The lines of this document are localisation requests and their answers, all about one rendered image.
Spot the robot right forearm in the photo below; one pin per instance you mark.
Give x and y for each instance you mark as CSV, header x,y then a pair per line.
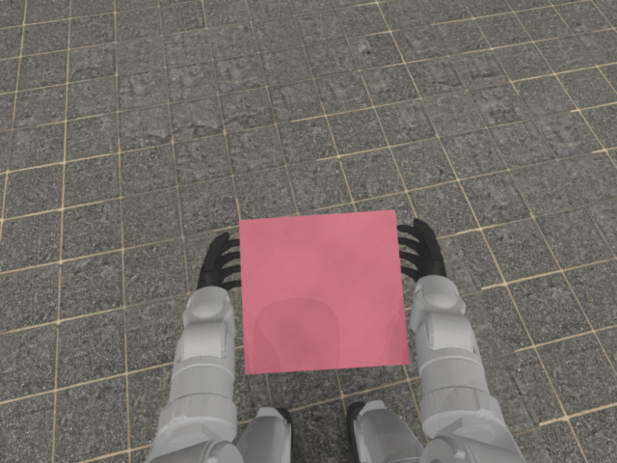
x,y
456,397

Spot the robot left hand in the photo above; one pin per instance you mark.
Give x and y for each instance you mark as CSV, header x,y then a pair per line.
x,y
212,273

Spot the carton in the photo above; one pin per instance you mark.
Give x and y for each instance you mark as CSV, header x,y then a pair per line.
x,y
322,292

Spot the right robot upper arm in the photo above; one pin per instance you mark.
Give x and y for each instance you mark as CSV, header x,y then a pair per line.
x,y
453,448

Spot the robot left forearm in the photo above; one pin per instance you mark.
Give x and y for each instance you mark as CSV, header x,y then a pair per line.
x,y
201,404

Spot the robot right hand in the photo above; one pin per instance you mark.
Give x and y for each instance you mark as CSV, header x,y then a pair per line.
x,y
429,260

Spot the robot left shin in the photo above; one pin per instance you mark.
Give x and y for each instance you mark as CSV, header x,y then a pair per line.
x,y
268,411

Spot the robot left foot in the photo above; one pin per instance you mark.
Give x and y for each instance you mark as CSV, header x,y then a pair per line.
x,y
286,415

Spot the left robot upper arm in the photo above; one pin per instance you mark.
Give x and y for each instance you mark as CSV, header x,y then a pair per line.
x,y
212,451

